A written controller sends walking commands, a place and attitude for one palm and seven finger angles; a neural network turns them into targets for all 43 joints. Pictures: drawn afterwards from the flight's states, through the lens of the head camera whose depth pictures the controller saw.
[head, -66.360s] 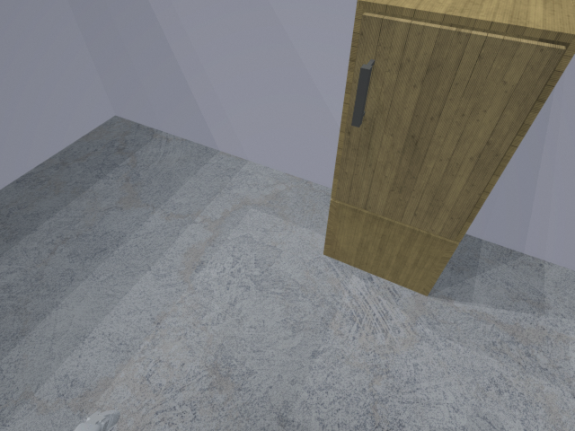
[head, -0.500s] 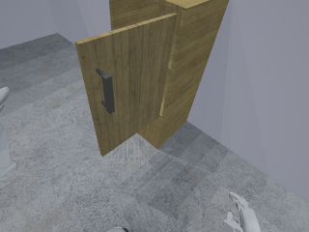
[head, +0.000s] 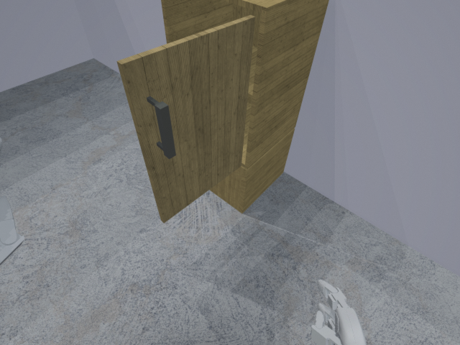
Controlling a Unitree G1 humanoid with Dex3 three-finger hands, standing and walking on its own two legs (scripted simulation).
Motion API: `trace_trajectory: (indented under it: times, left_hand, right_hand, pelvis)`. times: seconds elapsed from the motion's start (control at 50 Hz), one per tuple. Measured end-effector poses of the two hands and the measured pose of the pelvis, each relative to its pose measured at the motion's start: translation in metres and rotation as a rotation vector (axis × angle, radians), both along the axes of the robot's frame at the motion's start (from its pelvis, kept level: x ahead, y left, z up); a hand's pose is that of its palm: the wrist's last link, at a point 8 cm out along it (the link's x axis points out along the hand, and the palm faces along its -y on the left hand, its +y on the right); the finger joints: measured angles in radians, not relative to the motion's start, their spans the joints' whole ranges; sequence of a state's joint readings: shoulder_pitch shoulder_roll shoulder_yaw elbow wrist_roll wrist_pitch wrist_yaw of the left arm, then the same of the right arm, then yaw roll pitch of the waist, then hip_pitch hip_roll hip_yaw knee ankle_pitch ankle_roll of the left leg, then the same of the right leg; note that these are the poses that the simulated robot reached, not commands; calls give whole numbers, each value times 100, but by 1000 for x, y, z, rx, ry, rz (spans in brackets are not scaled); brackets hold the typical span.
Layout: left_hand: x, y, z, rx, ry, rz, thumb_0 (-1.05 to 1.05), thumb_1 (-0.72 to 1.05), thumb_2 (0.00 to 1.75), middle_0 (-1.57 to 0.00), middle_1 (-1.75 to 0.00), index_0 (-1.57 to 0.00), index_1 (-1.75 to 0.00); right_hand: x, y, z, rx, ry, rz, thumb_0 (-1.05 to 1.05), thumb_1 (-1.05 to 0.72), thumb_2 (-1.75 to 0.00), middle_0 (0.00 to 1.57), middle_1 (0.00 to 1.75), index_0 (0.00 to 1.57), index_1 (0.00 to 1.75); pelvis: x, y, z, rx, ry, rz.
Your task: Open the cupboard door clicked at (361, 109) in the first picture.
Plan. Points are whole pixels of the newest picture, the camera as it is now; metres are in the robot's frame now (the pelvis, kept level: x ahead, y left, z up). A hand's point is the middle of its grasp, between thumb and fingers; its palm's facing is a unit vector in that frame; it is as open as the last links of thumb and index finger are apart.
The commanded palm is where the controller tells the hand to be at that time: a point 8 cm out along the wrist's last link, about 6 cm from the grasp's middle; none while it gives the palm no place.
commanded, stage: stop stepping back and stand still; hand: left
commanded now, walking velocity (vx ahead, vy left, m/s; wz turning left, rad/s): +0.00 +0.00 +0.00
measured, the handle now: (161, 128) +0.59 +0.19 +0.03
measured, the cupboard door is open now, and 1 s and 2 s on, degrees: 86 86 86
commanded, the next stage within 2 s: let the arm hang, fingers relaxed in 0.94 s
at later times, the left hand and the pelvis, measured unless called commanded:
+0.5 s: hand out of the picture +0.17 +0.28 +0.17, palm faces +0.38 -0.77 -0.51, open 7.4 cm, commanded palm +0.11 +0.32 +0.18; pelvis -0.03 +0.02 +0.01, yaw +0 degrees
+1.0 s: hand out of the picture +0.15 +0.30 +0.16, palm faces +0.43 -0.76 -0.48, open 7.4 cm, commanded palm +0.09 +0.34 +0.18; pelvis -0.04 +0.03 +0.01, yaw +1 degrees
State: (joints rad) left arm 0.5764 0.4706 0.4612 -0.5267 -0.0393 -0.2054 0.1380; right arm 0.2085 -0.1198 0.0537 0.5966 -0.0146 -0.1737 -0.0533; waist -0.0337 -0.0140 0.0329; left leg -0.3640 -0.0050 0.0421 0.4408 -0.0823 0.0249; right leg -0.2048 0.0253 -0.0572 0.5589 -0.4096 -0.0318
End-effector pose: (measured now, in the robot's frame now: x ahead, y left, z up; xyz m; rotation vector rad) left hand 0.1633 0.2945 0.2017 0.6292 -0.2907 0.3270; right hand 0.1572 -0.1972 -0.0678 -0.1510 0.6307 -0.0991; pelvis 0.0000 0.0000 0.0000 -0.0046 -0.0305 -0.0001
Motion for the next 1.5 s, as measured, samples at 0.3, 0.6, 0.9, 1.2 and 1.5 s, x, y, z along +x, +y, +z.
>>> trace_trajectory:
  times: [0.3,0.6,0.9,1.2,1.5]
  left_hand:
    - [-22,23,-41,-186,71,165,2,89,90,-21,-30,-21,-30]
    - [-51,37,-22,-77,84,94,1,89,90,-21,-30,-21,-30]
    - [-55,41,-21,-101,39,100,2,89,90,-21,-30,-21,-30]
    - [-51,31,-221,-347,889,182,1,90,90,-20,-30,-19,-30]
    - [-210,-29,-341,-645,1557,363,1,94,89,-21,-30,-20,-30]
  right_hand:
    - [-26,-41,-9,-149,148,-38,1,-90,-90,20,30,20,30]
    - [-35,-5,4,-67,56,-24,1,-90,-90,20,30,20,30]
    - [-55,11,-3,-80,103,7,1,-90,-90,20,30,20,30]
    - [-54,-23,-48,-53,289,28,1,-90,-90,20,30,20,30]
    - [-159,-61,-51,-156,729,-49,1,-91,-90,20,30,20,29]
  pelvis:
    - [-12,11,4,0,11,24]
    - [-38,23,7,-16,13,8]
    - [-46,33,8,-12,5,25]
    - [-45,34,-3,-4,44,39]
    - [-43,15,5,-10,12,63]
